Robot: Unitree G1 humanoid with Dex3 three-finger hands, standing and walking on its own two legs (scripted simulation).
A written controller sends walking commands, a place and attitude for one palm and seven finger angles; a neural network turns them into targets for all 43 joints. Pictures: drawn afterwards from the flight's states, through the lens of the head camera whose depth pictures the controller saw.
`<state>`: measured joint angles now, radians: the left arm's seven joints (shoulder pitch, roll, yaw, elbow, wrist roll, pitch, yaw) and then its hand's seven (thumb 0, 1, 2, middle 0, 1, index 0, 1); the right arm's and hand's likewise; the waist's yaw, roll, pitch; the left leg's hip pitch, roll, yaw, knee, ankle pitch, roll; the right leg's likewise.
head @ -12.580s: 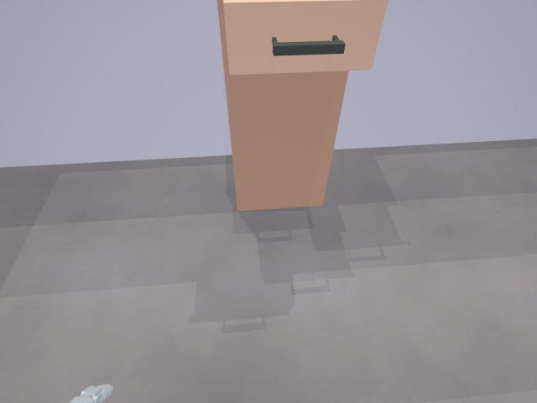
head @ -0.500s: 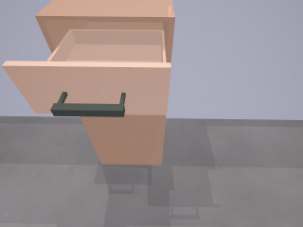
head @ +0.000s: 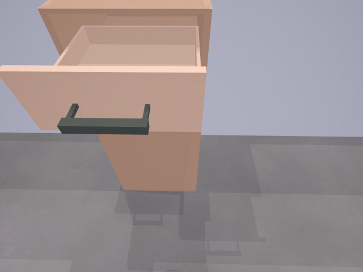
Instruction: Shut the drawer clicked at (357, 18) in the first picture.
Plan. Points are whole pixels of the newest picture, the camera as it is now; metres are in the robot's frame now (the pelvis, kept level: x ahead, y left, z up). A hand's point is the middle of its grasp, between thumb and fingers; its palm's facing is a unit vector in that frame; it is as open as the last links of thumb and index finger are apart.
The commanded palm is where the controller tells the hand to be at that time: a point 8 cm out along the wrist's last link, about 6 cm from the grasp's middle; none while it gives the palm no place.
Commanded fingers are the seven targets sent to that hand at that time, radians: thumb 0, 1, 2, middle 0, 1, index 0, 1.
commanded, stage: look again from close up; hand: left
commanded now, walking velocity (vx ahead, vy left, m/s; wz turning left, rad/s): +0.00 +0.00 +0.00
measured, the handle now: (107, 117) +0.38 +0.16 +0.16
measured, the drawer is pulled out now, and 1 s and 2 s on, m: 0.25 0.25 0.25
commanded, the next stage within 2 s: raise the hand and make a fist in 0.36 s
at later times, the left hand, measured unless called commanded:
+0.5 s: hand out of the picture +0.03 +0.18 -0.17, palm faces +0.04 -0.98 -0.18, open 7.3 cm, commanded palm +0.11 +0.22 -0.05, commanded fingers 0.00 0.90 0.90 -0.26 -0.37 -0.26 -0.37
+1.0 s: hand (96, 260) +0.15 +0.16 +0.03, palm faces +0.21 -0.97 -0.09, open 5.3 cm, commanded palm +0.14 +0.20 +0.05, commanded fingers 0.00 0.90 0.90 -0.76 -0.91 -0.76 -0.91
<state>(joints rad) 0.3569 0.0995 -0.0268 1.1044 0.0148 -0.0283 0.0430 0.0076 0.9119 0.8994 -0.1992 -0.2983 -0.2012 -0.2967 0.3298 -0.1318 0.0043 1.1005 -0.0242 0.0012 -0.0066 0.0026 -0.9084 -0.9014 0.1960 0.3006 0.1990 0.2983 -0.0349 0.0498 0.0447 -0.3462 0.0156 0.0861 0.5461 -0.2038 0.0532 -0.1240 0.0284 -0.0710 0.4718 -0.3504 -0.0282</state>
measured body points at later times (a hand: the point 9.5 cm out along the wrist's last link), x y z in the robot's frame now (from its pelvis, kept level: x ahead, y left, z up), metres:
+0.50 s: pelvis +0.01 +0.01 +0.00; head +0.02 +0.02 +0.45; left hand +0.03 +0.23 -0.16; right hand +0.04 -0.23 -0.15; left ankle +0.06 +0.08 -0.73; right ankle -0.06 -0.10 -0.73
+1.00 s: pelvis -0.01 -0.04 -0.04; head -0.02 -0.04 +0.41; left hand +0.13 +0.22 +0.04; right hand +0.21 -0.27 -0.08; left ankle +0.06 +0.08 -0.73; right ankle -0.01 -0.09 -0.73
